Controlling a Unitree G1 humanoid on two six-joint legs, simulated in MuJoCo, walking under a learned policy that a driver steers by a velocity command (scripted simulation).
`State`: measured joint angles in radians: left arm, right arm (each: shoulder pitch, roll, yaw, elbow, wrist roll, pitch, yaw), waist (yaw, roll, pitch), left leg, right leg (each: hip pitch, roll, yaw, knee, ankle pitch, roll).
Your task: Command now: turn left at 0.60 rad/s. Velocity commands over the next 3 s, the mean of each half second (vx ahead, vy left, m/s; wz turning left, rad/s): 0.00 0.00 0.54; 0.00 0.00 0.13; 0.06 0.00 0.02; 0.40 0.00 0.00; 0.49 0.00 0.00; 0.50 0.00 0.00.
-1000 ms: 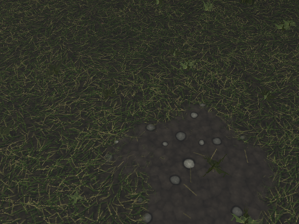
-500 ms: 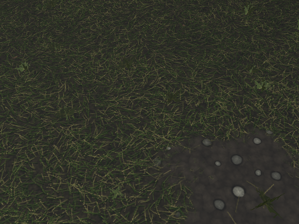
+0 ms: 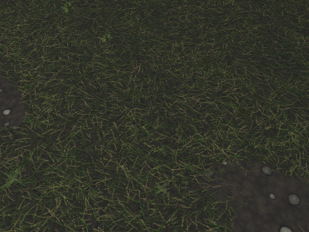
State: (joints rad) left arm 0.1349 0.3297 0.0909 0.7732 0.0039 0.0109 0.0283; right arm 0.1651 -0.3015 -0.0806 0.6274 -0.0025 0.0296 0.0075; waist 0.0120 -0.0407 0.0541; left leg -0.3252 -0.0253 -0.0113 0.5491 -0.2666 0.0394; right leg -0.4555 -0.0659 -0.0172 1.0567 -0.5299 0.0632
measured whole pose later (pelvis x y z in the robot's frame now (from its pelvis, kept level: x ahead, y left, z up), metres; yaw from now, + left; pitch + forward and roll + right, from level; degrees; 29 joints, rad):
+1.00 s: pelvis +0.00 +0.01 +0.00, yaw +18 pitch -1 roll +0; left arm 0.22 0.27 0.04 0.79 0.01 -0.01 0.02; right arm 0.19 -0.22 -0.02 0.71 -0.02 0.01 -0.01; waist 0.03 -0.01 0.02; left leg -0.19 -0.03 -0.05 0.52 -0.31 0.02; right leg -0.21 -0.05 0.01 0.49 -0.26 0.06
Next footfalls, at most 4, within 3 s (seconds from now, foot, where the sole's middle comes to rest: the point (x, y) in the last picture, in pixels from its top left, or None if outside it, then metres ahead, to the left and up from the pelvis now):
0.36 right None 0.08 -0.12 -0.77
0.70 left None -0.02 0.13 -0.77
2.04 left None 0.40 0.22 -0.77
2.56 right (139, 163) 0.75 0.07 -0.77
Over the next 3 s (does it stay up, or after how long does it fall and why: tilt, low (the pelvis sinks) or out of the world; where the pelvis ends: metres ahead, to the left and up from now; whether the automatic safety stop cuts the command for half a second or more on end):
stays up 0.77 0.18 0.01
